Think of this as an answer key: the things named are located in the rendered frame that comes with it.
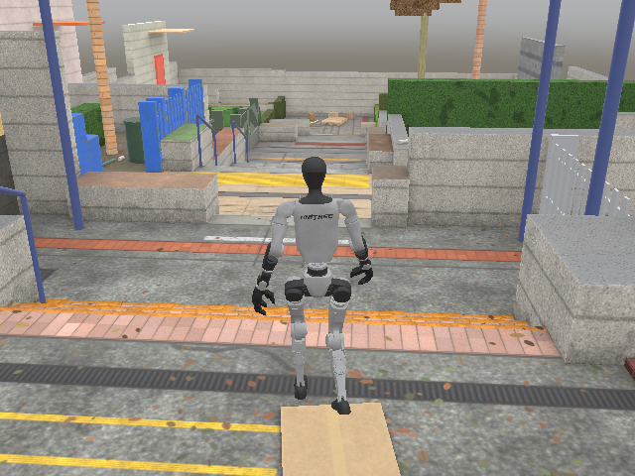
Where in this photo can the right robot hand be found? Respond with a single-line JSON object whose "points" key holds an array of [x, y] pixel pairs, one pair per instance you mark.
{"points": [[357, 271]]}

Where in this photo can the right robot upper arm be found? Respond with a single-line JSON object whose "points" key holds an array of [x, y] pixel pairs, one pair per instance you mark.
{"points": [[347, 209]]}

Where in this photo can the left robot hand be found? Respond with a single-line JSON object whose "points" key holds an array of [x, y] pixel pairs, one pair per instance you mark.
{"points": [[257, 300]]}

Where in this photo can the left robot upper arm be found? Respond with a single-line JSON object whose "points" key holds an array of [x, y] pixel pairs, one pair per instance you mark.
{"points": [[284, 211]]}

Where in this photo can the robot torso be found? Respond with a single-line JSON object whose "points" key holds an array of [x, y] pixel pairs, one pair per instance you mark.
{"points": [[316, 227]]}

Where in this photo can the right robot shin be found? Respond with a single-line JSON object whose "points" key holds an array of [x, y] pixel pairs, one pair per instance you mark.
{"points": [[337, 359]]}

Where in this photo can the right robot forearm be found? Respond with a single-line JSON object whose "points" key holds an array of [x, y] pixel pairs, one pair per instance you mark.
{"points": [[363, 257]]}

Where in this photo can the left robot forearm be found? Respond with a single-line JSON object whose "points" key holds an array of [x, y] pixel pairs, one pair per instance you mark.
{"points": [[267, 269]]}

